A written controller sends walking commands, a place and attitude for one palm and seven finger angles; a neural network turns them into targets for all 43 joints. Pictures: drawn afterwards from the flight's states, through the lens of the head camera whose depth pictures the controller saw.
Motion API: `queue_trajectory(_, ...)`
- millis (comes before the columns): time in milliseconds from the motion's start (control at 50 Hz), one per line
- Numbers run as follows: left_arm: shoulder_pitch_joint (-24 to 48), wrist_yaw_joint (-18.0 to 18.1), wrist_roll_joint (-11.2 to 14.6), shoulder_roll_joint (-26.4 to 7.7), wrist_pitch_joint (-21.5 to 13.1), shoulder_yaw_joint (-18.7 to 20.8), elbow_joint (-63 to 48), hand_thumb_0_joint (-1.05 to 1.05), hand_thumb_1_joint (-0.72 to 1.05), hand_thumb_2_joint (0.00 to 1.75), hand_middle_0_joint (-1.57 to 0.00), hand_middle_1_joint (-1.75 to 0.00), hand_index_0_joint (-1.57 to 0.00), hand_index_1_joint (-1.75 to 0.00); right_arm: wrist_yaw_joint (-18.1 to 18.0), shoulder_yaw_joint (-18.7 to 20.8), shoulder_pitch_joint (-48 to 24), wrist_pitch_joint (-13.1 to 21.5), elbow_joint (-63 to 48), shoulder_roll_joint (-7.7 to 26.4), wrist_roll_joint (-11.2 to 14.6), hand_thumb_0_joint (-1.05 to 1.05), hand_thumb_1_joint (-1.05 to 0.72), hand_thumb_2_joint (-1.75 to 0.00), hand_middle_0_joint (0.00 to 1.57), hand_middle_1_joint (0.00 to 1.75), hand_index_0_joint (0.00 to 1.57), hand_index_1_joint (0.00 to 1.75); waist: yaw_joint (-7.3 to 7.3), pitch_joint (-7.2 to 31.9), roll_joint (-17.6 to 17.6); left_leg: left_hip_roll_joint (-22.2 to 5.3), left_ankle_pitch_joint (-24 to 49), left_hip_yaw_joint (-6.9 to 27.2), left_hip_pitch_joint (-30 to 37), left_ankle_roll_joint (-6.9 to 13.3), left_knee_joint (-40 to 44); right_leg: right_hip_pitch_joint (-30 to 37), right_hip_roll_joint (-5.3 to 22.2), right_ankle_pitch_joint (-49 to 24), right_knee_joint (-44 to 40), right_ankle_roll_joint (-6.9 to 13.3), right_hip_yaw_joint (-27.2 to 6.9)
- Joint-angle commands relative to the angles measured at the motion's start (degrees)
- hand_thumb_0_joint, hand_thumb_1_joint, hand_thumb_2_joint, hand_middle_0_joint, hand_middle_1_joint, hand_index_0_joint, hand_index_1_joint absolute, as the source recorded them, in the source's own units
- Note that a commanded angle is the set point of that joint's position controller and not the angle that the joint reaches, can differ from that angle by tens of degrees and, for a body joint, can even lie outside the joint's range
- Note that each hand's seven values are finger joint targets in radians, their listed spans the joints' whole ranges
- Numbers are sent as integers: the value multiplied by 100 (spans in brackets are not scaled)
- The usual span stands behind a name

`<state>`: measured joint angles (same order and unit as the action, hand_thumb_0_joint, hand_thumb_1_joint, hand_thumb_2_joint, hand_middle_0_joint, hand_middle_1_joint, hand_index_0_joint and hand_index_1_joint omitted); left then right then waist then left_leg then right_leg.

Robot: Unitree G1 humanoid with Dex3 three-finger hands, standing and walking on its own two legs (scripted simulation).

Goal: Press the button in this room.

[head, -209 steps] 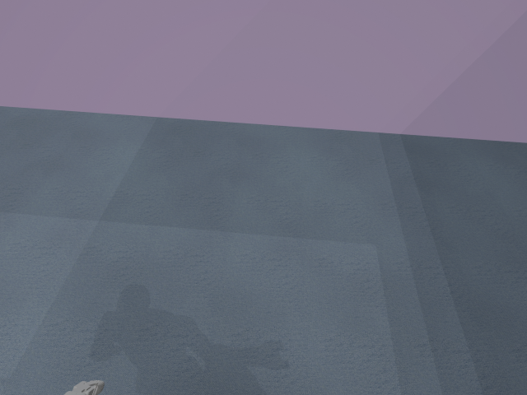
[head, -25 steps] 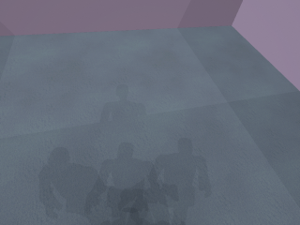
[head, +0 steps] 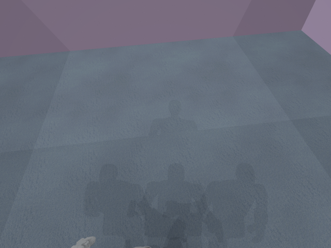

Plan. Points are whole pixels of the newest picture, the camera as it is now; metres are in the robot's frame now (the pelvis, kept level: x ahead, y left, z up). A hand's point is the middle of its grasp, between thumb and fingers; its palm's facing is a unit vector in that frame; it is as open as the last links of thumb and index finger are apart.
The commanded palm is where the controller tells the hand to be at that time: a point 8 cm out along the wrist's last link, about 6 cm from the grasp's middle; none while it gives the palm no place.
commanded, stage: turn or walk to find it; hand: left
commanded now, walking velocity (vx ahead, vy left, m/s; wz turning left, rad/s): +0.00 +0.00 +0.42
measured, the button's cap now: out of the picture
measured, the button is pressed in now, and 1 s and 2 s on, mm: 0 0 0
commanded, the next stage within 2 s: none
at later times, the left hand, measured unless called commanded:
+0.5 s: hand out of the picture -0.04 +0.27 -0.18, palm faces +0.26 -0.94 -0.23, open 7.4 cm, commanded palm none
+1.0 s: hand out of the picture -0.02 +0.22 -0.14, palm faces +0.42 -0.87 -0.27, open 7.4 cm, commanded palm none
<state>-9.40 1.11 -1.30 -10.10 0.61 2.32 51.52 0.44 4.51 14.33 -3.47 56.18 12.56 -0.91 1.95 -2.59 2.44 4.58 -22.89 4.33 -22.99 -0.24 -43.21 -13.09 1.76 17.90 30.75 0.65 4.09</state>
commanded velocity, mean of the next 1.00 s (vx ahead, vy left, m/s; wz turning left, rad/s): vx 0.00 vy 0.00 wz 0.42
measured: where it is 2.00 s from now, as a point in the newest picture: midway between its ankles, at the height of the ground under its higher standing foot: outside the picture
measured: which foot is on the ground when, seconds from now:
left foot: up 0.00-0.34, down 0.36-0.84, up 0.86-1.00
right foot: down 0.00-0.36, up 0.38-0.82, down 0.84-1.00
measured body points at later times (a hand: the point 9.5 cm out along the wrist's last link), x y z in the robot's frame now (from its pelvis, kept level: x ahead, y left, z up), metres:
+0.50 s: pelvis -0.02 +0.05 +0.00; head +0.00 +0.09 +0.45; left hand -0.05 +0.32 -0.16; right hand +0.12 -0.18 -0.12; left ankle -0.04 +0.14 -0.73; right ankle -0.03 -0.10 -0.66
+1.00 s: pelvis -0.03 +0.00 +0.01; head +0.00 -0.02 +0.45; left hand -0.05 +0.26 -0.12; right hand +0.10 -0.22 -0.16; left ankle -0.10 +0.13 -0.65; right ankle +0.00 -0.08 -0.73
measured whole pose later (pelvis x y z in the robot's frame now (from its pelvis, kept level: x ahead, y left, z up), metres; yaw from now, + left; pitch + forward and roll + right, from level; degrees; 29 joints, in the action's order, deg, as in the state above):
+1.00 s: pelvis -0.03 +0.00 +0.01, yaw +26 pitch -1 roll +1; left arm -11.1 1.1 -1.4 -9.3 0.7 1.9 52.1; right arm 1.3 5.1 14.3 -4.3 56.6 13.9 -1.2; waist 2.0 -3.0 2.8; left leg 1.2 -21.1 2.4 -28.1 -2.5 -64.6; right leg -11.6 3.1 16.3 28.9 1.6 7.7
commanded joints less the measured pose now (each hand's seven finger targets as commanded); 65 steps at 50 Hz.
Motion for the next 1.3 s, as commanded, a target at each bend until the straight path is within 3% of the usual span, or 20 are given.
queue_trajectory(0,99,126,18,-1052,-89,247,-395,0,90,90,-20,-30,-20,-30,34,186,-98,40,-442,558,-33,0,-90,-90,20,30,20,30,-15,-93,-886,-505,-125,-27,-920,-191,-2471,40,1779,-1489,-1411,720,-1105)
queue_trajectory(220,-700,75,-63,-1409,-59,340,-19,0,90,90,-20,-30,-20,-30,48,-3,-683,97,-502,363,38,0,-90,-90,20,30,20,30,-468,209,-1492,-572,-384,-838,-89,-322,-222,773,1798,-2973,-733,702,-280)
queue_trajectory(280,-569,62,-29,-1427,-8,356,17,0,90,90,-20,-30,-20,-30,20,-7,-359,159,-435,435,35,0,-90,-90,20,30,20,30,-236,354,-1343,-511,431,-1016,778,-231,1039,424,1715,-2725,-230,381,-5)
queue_trajectory(300,-491,52,15,-1334,19,344,8,0,90,90,-20,-30,-20,-30,34,24,-103,207,-384,580,30,0,-90,-90,20,30,20,30,-73,505,-907,-644,1171,-857,1413,-155,1879,96,1575,-2299,327,123,230)
queue_trajectory(340,-455,4,48,-735,86,194,-341,0,90,90,-20,-30,-20,-30,-9,223,368,264,-375,1549,-13,0,-90,-90,20,30,20,30,127,702,1586,-2782,4273,1627,2356,977,2342,-1840,505,1964,2415,-528,456)
queue_trajectory(380,108,43,35,-817,175,231,-302,0,90,90,-20,-30,-20,-30,-137,193,276,265,-279,1357,-39,0,-90,-90,20,30,20,30,206,460,1215,-2468,3249,1460,1664,1111,2451,-1906,514,1549,3368,-433,-262)
queue_trajectory(420,-65,-34,26,-830,146,247,-114,0,90,90,-20,-30,-20,-30,-161,69,-311,294,-445,1049,-42,0,-90,-90,20,30,20,30,-71,200,671,-2037,2913,923,1327,943,2489,-1771,552,816,3422,-460,-308)
queue_trajectory(480,-274,-58,30,-811,140,232,-9,0,90,90,-20,-30,-20,-30,-167,47,-312,342,-472,1008,-9,0,-90,-90,20,30,20,30,-112,383,563,-1744,3486,590,1668,882,2420,-1635,439,550,3076,-537,-235)
queue_trajectory(660,96,-1,59,-689,120,194,-281,0,90,90,-20,-30,-20,-30,-143,138,-63,265,-470,1055,-57,0,-90,-90,20,30,20,30,43,426,579,-1769,3277,1294,1665,1064,2339,-1242,188,797,1845,-519,-286)
queue_trajectory(760,-459,43,95,-718,32,200,-198,0,90,90,-20,-30,-20,-30,-104,161,-292,219,-566,1005,-36,0,-90,-90,20,30,20,30,-261,516,512,-1435,2846,1405,766,800,1932,196,-3,-160,-52,-412,-163)
queue_trajectory(780,-624,61,77,-841,-12,228,-165,0,90,90,-20,-30,-20,-30,-83,152,-312,219,-586,893,0,0,-90,-90,20,30,20,30,-361,524,179,-1192,2245,1260,311,557,1654,777,172,-619,-771,-373,-274)
queue_trajectory(820,-712,109,-47,-1608,-81,358,-246,0,90,90,-20,-30,-20,-30,-34,81,-245,219,-791,370,27,0,-90,-90,20,30,20,30,-427,383,-1944,9,-831,-122,-1140,-108,-515,1180,2462,-913,-1631,577,-2397)
queue_trajectory(840,-603,115,28,-1501,-89,359,-335,0,90,90,-20,-30,-20,-30,-48,166,-271,114,-707,686,-60,0,-90,-90,20,30,20,30,-438,375,-1808,-256,-910,196,-909,-92,-1462,426,2500,-638,-1770,787,-2365)
queue_trajectory(920,262,94,17,-962,-116,206,-477,0,90,90,-20,-30,-20,-30,68,159,90,17,-334,524,-54,0,-90,-90,20,30,20,30,50,-146,-995,-543,273,-105,-854,-243,-2663,-112,1543,-829,-1552,522,-753)
queue_trajectory(1140,-706,72,-57,-1402,-62,346,43,0,90,90,-20,-30,-20,-30,26,-28,-568,119,-446,351,48,0,-90,-90,20,30,20,30,-455,352,-1513,-572,-345,-880,45,-311,17,858,1845,-3181,-635,703,-197)
queue_trajectory(1200,-519,57,9,-1334,-3,351,65,0,90,90,-20,-30,-20,-30,16,-17,-131,198,-350,486,34,0,-90,-90,20,30,20,30,-159,555,-1063,-593,908,-951,1155,-196,1647,369,1672,-2558,87,240,208)
queue_trajectory(1220,-625,38,57,-1151,39,330,-6,0,90,90,-20,-30,-20,-30,15,60,37,267,-339,826,4,0,-90,-90,20,30,20,30,-51,756,-146,-1163,1927,-292,2015,31,2173,-399,1338,-1650,917,-94,480)
queue_trajectory(1240,-593,-1,78,-768,62,238,-210,0,90,90,-20,-30,-20,-30,-6,175,259,291,-354,1397,-30,0,-90,-90,20,30,20,30,40,699,1490,-2573,3982,1461,2518,720,2286,-1783,614,1343,2019,-502,667)
queue_trajectory(1260,-221,21,26,-776,105,171,-346,0,90,90,-20,-30,-20,-30,-55,213,508,252,-278,1540,-24,0,-90,-90,20,30,20,30,225,690,1112,-2917,4318,1492,2148,1203,2288,-1771,523,1969,2840,-464,177)
queue_trajectory(1280,-37,53,27,-697,146,198,-285,0,90,90,-20,-30,-20,-30,-129,181,470,290,-200,1396,-39,0,-90,-90,20,30,20,30,204,706,1367,-2617,4283,1384,2055,1145,2272,-1904,519,1745,3205,-461,-155)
